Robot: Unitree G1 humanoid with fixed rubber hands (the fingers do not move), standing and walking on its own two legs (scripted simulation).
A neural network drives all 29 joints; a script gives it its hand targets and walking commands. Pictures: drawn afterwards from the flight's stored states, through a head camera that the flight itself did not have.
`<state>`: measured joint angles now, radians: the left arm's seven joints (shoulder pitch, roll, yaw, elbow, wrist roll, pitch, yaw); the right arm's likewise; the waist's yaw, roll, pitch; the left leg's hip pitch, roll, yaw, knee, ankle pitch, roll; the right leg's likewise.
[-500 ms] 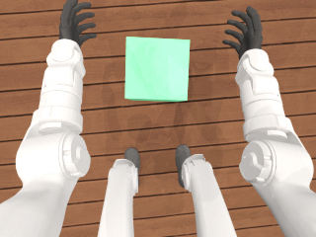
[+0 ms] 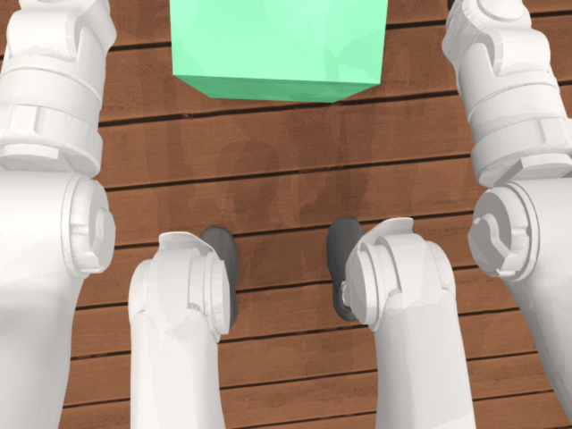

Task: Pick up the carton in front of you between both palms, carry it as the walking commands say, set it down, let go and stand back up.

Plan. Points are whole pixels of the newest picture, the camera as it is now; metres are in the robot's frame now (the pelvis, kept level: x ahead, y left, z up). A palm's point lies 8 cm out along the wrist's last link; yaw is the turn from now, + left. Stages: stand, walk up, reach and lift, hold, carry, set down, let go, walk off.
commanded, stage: reach and lift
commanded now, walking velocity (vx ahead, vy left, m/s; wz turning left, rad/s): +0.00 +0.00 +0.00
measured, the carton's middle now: (276, 10) +0.57 +0.00 -0.28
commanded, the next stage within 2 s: none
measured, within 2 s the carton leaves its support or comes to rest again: leaves its support in 1.04 s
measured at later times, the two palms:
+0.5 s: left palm out of the picture +0.58 +0.17 -0.21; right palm out of the picture +0.56 -0.18 -0.21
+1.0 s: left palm out of the picture +0.58 +0.15 -0.21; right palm out of the picture +0.56 -0.15 -0.21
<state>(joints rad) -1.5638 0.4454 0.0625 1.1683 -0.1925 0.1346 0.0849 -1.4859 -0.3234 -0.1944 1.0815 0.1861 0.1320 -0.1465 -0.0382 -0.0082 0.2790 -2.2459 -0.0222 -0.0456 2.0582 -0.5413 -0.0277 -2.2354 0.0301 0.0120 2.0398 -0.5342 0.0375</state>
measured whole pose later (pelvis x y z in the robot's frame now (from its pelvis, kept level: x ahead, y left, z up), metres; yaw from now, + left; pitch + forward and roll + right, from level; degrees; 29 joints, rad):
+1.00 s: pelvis +0.01 +0.00 -0.05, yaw +0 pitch +35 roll -2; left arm -1.58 0.34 0.14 1.08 -0.08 0.20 0.06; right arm -1.51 -0.25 -0.29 0.99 0.07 0.21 -0.09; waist -0.03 0.00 0.42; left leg -2.26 -0.03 -0.04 2.25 -0.60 -0.01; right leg -2.25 0.03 0.02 2.23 -0.60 0.05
